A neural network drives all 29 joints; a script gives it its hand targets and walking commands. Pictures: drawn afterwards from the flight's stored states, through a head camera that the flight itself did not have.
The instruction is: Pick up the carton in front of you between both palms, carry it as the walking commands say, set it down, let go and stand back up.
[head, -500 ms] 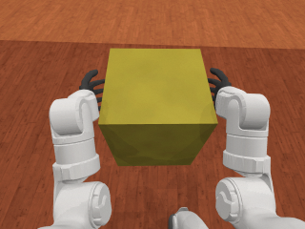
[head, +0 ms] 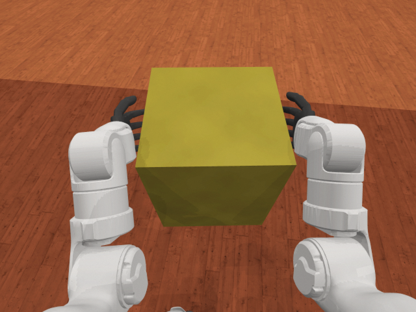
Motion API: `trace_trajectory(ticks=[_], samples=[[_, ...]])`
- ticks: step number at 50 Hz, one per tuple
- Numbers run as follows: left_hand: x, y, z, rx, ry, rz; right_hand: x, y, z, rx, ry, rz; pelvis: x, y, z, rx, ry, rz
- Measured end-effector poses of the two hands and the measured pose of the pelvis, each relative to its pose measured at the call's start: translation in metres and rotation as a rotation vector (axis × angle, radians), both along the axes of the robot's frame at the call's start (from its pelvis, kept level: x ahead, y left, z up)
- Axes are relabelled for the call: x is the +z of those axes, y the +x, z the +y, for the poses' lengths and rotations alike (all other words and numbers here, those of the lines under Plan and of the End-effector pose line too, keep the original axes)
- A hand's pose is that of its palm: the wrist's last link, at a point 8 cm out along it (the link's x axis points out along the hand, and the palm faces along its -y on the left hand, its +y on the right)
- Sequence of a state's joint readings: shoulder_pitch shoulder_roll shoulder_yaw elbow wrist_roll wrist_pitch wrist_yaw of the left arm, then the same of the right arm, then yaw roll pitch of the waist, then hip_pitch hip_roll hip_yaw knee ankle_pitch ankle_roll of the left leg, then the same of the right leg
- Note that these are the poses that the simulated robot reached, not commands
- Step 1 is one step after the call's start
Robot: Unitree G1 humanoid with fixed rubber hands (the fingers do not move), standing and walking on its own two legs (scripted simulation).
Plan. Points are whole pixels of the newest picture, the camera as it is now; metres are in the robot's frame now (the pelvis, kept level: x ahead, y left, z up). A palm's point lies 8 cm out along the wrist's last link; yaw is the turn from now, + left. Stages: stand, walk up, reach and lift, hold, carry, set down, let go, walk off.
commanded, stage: carry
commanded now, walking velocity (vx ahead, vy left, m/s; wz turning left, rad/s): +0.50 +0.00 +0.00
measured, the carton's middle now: (212, 154) +0.39 +0.01 +0.10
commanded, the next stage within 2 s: none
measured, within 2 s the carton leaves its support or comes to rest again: neither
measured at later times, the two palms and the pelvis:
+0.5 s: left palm (161, 51) +0.65 +0.13 +0.18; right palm (286, 50) +0.66 -0.17 +0.18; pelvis +0.28 -0.02 +0.03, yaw +1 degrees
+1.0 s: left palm out of the picture +0.94 +0.16 +0.20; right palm (261, 1) +0.92 -0.14 +0.20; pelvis +0.56 +0.02 +0.06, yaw +0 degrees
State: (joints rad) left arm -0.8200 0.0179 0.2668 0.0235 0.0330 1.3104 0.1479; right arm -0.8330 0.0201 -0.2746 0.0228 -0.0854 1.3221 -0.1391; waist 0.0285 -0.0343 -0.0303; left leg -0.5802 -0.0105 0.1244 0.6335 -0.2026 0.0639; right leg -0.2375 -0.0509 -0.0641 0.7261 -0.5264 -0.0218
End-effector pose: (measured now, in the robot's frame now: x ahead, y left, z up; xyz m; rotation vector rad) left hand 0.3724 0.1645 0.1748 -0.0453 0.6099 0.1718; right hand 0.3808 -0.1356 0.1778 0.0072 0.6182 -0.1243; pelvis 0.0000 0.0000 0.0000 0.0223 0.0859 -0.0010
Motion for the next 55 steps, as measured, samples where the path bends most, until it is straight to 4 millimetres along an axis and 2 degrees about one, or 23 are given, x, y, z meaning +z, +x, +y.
trace_trajectory(ticks=[6,11,16,21,26,30,34,38,43,49,55], samples=[[-0.008,0.071,-0.009,-0.074,-0.001,0.116,-0.012,0.045,-0.009,-0.054,-0.026,0.117,0.017,0.06,0.014,0.004,-0.027,-0.003],[0.003,0.124,-0.018,-0.09,-0.008,0.092,0.0,0.093,-0.017,-0.083,-0.012,0.092,0.028,0.108,0.014,0.004,-0.034,0.002],[0.017,0.183,-0.024,-0.071,-0.014,0.051,0.014,0.157,-0.024,-0.078,0.003,0.05,0.03,0.169,0.004,0.009,-0.03,0.014],[0.016,0.245,-0.032,-0.04,0.018,0.051,0.008,0.232,-0.033,-0.032,0.011,0.05,0.018,0.242,-0.014,0.017,-0.041,-0.001],[0.003,0.284,-0.028,0.0,0.05,0.127,-0.003,0.293,-0.028,0.026,0.019,0.125,0.031,0.292,-0.025,0.018,-0.026,-0.006],[0.008,0.316,-0.02,0.033,0.043,0.132,0.003,0.336,-0.019,0.05,0.026,0.13,0.043,0.328,-0.027,0.018,-0.013,-0.001],[0.026,0.36,-0.012,0.056,0.025,0.067,0.021,0.381,-0.011,0.048,0.043,0.067,0.05,0.369,-0.023,0.017,-0.011,0.007],[0.04,0.414,-0.004,0.049,0.009,0.027,0.035,0.429,-0.004,0.031,0.042,0.027,0.05,0.421,-0.013,0.013,-0.016,0.014],[0.034,0.488,0.007,-0.005,0.004,0.038,0.035,0.489,0.007,0.003,-0.006,0.037,0.038,0.493,0.008,-0.001,0.0,-0.004],[0.022,0.555,0.0,-0.079,0.006,0.14,0.019,0.531,-0.001,-0.044,-0.035,0.14,0.054,0.551,0.021,0.005,-0.026,-0.01],[0.039,0.621,-0.009,-0.084,0.0,0.087,0.037,0.592,-0.008,-0.077,-0.02,0.087,0.065,0.608,0.021,0.007,-0.03,0.0]])
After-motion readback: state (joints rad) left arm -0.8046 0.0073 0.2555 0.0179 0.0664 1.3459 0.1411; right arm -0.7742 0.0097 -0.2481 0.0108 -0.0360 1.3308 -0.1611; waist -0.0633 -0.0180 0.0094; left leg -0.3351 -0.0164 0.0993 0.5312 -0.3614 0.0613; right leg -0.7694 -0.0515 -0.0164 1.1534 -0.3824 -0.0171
